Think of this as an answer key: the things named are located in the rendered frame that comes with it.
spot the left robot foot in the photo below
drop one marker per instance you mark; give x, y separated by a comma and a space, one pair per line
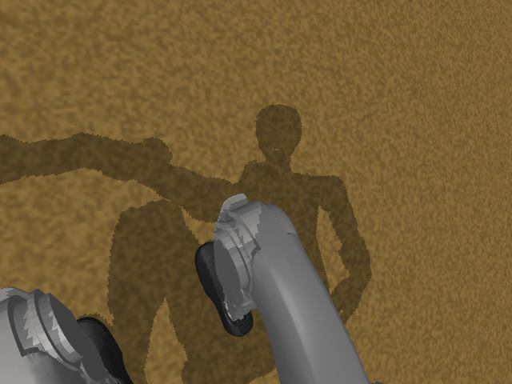
107, 347

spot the right robot foot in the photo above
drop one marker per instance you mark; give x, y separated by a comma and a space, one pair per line
205, 267

